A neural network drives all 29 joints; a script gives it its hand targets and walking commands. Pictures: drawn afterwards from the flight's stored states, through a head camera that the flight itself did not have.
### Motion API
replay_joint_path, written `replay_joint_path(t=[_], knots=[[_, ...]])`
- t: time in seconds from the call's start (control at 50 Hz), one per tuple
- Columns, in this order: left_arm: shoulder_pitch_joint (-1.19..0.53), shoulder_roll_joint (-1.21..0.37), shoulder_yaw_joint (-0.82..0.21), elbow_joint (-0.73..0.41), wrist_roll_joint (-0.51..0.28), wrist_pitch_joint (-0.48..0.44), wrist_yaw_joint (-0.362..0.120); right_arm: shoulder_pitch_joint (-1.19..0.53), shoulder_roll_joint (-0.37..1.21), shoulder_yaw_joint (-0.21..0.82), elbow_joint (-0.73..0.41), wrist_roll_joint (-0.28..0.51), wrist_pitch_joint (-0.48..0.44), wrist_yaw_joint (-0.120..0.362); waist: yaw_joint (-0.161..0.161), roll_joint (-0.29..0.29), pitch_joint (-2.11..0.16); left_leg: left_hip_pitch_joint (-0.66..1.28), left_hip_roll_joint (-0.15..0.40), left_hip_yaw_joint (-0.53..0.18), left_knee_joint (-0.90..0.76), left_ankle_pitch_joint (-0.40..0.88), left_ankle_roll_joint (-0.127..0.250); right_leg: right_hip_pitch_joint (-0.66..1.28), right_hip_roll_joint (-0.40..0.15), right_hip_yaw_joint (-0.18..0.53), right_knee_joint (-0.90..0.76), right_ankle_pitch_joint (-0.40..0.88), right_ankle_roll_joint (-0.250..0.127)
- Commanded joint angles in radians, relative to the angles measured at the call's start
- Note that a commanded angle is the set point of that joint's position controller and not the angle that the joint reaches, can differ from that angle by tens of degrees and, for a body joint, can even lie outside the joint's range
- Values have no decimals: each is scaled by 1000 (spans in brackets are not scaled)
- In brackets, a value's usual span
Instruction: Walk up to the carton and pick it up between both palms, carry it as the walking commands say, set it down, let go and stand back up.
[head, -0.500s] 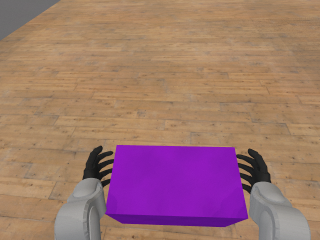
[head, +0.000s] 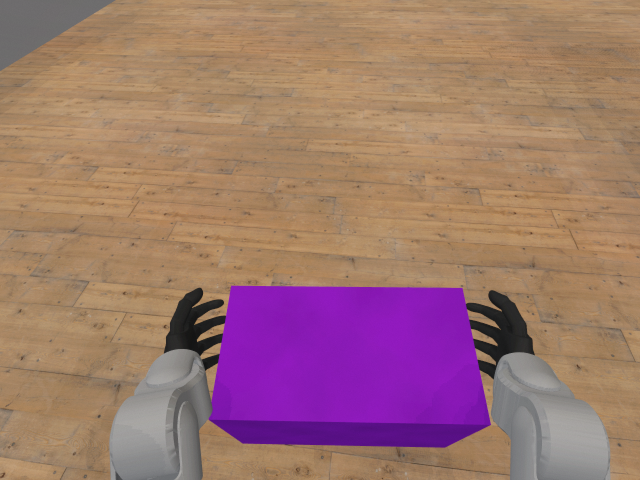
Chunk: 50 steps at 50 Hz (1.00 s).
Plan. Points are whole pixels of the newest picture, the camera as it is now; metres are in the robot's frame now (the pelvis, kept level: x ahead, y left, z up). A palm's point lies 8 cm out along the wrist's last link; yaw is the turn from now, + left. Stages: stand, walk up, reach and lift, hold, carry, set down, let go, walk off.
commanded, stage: carry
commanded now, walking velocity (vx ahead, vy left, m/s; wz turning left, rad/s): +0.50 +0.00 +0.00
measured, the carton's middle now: (344, 371) +0.27 +0.00 +0.01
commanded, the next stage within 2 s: none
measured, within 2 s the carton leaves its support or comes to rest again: neither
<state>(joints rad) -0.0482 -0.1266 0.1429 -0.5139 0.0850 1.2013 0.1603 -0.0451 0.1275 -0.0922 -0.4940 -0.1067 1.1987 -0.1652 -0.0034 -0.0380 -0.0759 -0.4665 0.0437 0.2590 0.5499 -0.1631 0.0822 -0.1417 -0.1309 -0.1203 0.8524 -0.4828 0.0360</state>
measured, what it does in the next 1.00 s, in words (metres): walks ahead: right foot, then left foot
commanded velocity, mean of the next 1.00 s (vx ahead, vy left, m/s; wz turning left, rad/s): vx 0.50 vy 0.00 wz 0.00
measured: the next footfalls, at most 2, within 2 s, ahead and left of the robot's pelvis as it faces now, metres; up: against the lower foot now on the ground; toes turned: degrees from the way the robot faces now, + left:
right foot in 0.32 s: +0.37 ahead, -0.12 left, +0.00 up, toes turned -11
left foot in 0.74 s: +0.68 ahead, +0.11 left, +0.00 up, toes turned +13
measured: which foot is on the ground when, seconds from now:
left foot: down 0.00-0.38, up 0.40-0.72, down 0.74-1.00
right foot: up 0.00-0.30, down 0.32-0.78, up 0.80-1.00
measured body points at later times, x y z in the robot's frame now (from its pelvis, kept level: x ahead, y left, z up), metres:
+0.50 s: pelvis +0.33 -0.03 +0.02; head +0.36 -0.05 +0.47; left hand +0.58 +0.15 +0.10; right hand +0.60 -0.20 +0.08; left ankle +0.23 +0.09 -0.64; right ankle +0.33 -0.11 -0.72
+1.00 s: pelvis +0.68 +0.01 +0.03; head +0.71 +0.01 +0.48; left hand +0.95 +0.17 +0.09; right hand +0.92 -0.18 +0.09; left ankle +0.64 +0.10 -0.72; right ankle +0.70 -0.11 -0.68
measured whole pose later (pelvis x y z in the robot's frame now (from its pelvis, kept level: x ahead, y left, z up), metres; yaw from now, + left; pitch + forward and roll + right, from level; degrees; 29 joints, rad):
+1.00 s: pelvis +0.68 +0.01 +0.03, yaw -2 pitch +6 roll +0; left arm -0.02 -0.13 0.11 -0.51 0.09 1.18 0.16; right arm 0.02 0.13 -0.10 -0.53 -0.10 1.18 -0.16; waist -0.02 0.00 -0.05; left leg -0.17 0.04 0.25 0.28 -0.21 0.04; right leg -0.52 -0.08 -0.11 0.76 -0.26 0.01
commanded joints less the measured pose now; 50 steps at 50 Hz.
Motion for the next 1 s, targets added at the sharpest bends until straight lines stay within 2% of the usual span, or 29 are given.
replay_joint_path(t=[0.0, 0.02, 0.04, 0.06, 0.14, 0.22, 0.28, 0.3, 0.32, 0.34, 0.36, 0.38, 0.4, 0.42, 0.44, 0.46, 0.54, 0.64, 0.68, 0.72, 0.74, 0.76, 0.78, 0.8, 0.82, 0.84, 0.86, 0.88, 0.98], knots=[[-430, -903, -785, -106, -420, 4, -271, -421, 886, 705, -138, 407, -12, 247, -20, 186, -419, 750, 386, -621, -240, 259, 206, -567, 60, 86, 471, 8, -35], [-438, -942, -783, -102, -423, -8, -276, -463, 928, 724, -153, 423, -21, 254, -14, 113, -396, 656, 365, -535, -256, 230, 170, -533, 30, 106, 411, 63, -39], [-434, -972, -776, -93, -423, -19, -279, -491, 957, 737, -163, 435, -30, 261, -5, 83, -369, 583, 331, -428, -278, 183, 122, -482, 1, 110, 266, 116, -40], [-448, -992, -777, -102, -425, -30, -279, -498, 973, 743, -175, 442, -39, 268, -2, 97, -346, 545, 300, -342, -294, 163, 94, -443, 11, 83, 140, 121, -40], [-421, -987, -776, -113, -404, -48, -265, -462, 935, 746, -174, 427, -54, 275, -11, 148, -278, 520, 261, -231, -372, 92, 111, -394, 35, 1, -194, 234, -27], [-399, -922, -768, -124, -385, -35, -251, -447, 879, 737, -179, 417, -41, 270, -14, 175, -208, 505, 222, -149, -348, 117, 80, -341, 47, -52, -344, 376, -32], [-405, -876, -747, -110, -377, -15, -253, -461, 857, 734, -182, 408, -20, 261, -8, 111, -177, 468, 192, -80, -243, 193, 30, -214, 47, -71, -422, 445, -44], [-404, -864, -737, -98, -376, -6, -254, -459, 851, 729, -172, 401, -12, 257, -1, 87, -192, 421, 167, -43, -147, 243, 8, -108, 61, -89, -436, 434, -53], [-371, -850, -720, -74, -370, 0, -255, -478, 837, 736, -173, 398, -3, 255, 28, 31, -227, 317, 124, -9, 18, 274, -26, 64, 68, -87, -456, 382, -73], [-340, -859, -707, -47, -369, -5, -255, -492, 827, 763, -198, 408, 3, 254, 57, -147, -340, 73, 59, -11, 281, 164, -82, 357, -78, 159, -423, 442, -173], [-349, -873, -703, -46, -380, -8, -254, -498, 833, 758, -198, 414, 9, 258, 53, -299, -388, -150, -25, -48, 512, -253, -93, 488, -256, 483, -536, 472, -255], [-378, -894, -722, -72, -403, -11, -254, -471, 862, 749, -165, 414, 8, 256, 34, -204, -376, -245, -4, -165, 648, -369, -71, 482, -314, 525, -545, 618, -269], [-402, -924, -743, -100, -414, -18, -259, -462, 902, 751, -159, 420, 0, 259, 35, -97, -410, -269, 29, -224, 703, -336, -65, 496, -296, 446, -504, 779, -264], [-434, -955, -756, -116, -421, -23, -263, -459, 931, 749, -148, 425, -8, 264, 38, -44, -394, -254, 48, -242, 675, -274, -66, 454, -271, 353, -502, 825, -235], [-464, -974, -762, -123, -424, -27, -267, -467, 945, 744, -139, 421, -17, 268, 34, -10, -358, -224, 75, -251, 572, -221, -72, 377, -248, 282, -536, 720, -200], [-473, -993, -767, -125, -429, -30, -272, -466, 957, 740, -144, 414, -26, 268, 32, -20, -334, -203, 72, -229, 506, -186, -81, 341, -221, 228, -562, 676, -179], [-453, -973, -785, -124, -442, -38, -286, -436, 945, 738, -159, 381, -47, 252, 29, -81, -266, -176, 58, -165, 260, -57, -102, 297, -184, 106, -643, 624, -180], [-419, -899, -782, -145, -433, -23, -275, -439, 893, 727, -203, 380, -31, 241, 34, -106, -183, -39, 13, -48, -18, 122, -86, 235, -125, -30, -638, 691, -151], [-406, -873, -775, -141, -423, -13, -266, -440, 873, 718, -195, 383, -15, 241, 35, -99, -185, 76, 0, -18, -100, 180, -73, 227, -117, -62, -567, 760, -125], [-416, -840, -769, -154, -406, 1, -258, -393, 843, 701, -145, 384, 1, 240, 7, -30, -271, 353, -34, 5, -129, 123, -26, 126, -60, -113, -335, 742, -70], [-432, -813, -761, -151, -398, 10, -256, -388, 825, 690, -133, 382, 8, 240, -17, 41, -308, 529, 94, -160, -120, 90, 31, -59, -24, -117, -141, 603, -35], [-439, -824, -772, -152, -403, 19, -257, -370, 814, 669, -93, 381, 8, 244, -37, 343, -416, 773, 345, -590, -204, 79, 167, -347, 91, -109, 213, 263, 7], [-433, -839, -775, -136, -398, 15, -263, -400, 837, 702, -133, 400, -3, 245, -23, 320, -388, 801, 383, -713, -282, 176, 194, -531, 144, -11, 355, -35, -21], [-441, -879, -786, -127, -410, 9, -264, -409, 876, 703, -143, 407, -9, 249, -20, 228, -406, 784, 382, -649, -248, 298, 193, -566, 92, 66, 442, -15, -37], [-433, -926, -790, -102, -419, 1, -268, -428, 913, 711, -145, 414, -15, 254, -19, 144, -415, 737, 367, -573, -239, 313, 178, -550, 60, 101, 440, 42, -45], [-433, -962, -783, -96, -420, -12, -274, -479, 949, 734, -171, 430, -26, 260, -13, 74, -385, 643, 348, -485, -267, 244, 143, -509, 25, 116, 347, 98, -44], [-435, -986, -781, -91, -423, -22, -275, -481, 971, 737, -169, 434, -32, 266, -5, 76, -359, 595, 314, -387, -288, 208, 102, -469, 10, 108, 216, 129, -41], [-447, -1002, -785, -99, -420, -32, -275, -485, 981, 744, -177, 439, -40, 273, -3, 95, -335, 570, 289, -323, -310, 198, 87, -447, 21, 80, 120, 150, -38], [-405, -971, -789, -121, -394, -44, -255, -441, 918, 744, -186, 425, -50, 278, -12, 165, -249, 548, 241, -188, -380, 154, 104, -399, 45, -12, -238, 301, -25]])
